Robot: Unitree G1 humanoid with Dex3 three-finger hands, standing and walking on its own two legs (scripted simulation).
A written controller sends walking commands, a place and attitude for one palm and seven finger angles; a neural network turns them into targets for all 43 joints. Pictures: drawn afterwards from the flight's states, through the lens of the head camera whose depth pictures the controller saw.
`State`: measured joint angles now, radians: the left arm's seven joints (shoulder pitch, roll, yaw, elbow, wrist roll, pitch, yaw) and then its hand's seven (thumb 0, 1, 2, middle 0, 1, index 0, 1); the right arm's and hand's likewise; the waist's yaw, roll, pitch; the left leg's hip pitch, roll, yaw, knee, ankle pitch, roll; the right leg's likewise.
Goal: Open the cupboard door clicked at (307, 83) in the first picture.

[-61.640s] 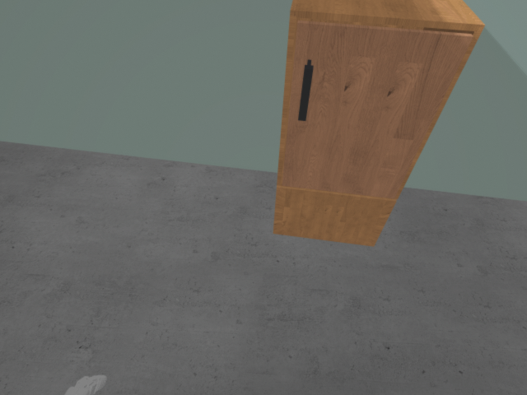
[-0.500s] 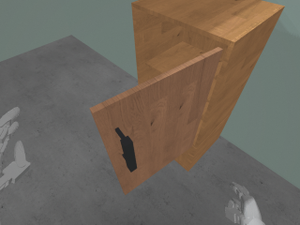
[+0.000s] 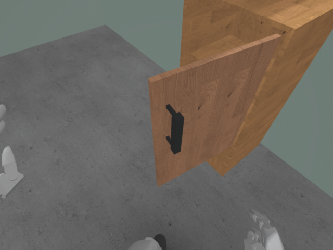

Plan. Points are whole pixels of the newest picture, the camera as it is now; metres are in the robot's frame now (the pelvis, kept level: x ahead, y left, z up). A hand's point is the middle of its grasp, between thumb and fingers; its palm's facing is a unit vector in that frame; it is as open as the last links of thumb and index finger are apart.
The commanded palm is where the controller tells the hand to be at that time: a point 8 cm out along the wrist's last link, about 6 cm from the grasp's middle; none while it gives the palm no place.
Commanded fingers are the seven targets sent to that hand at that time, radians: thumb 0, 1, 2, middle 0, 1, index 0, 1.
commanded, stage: step back with the hand held close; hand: left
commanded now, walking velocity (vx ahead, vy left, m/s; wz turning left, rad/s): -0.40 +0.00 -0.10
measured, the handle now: (172, 130) +0.43 +0.02 +0.02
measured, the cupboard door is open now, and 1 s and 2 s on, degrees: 82 82 82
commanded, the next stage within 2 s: stop stepping back and stand still in 0.18 s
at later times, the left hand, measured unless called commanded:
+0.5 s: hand out of the picture +0.11 +0.25 +0.18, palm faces +0.27 -0.82 -0.50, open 7.4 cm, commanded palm +0.05 +0.30 +0.19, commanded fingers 0.00 0.90 0.90 -0.20 -0.30 -0.20 -0.30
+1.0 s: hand out of the picture +0.00 +0.22 +0.18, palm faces +0.30 -0.82 -0.49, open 7.5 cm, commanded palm -0.03 +0.27 +0.19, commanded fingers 0.00 0.90 0.90 -0.20 -0.30 -0.20 -0.30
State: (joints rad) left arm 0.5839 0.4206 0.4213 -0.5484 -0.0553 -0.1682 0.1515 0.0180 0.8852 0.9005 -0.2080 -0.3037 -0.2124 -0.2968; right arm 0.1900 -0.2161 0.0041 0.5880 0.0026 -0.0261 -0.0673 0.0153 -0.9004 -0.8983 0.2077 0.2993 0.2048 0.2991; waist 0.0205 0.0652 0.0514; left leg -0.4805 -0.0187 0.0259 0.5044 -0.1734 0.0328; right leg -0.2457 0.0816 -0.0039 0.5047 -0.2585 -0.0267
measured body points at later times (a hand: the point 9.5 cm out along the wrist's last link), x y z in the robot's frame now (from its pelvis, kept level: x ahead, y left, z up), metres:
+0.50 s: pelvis -0.12 +0.01 +0.00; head -0.08 +0.04 +0.45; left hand +0.09 +0.29 +0.20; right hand +0.05 -0.22 -0.07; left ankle +0.06 +0.08 -0.72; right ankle -0.29 -0.04 -0.72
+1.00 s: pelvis -0.20 -0.01 +0.01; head -0.22 -0.01 +0.46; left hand -0.02 +0.26 +0.20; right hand -0.11 -0.27 -0.09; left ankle -0.16 +0.13 -0.64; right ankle -0.19 -0.07 -0.73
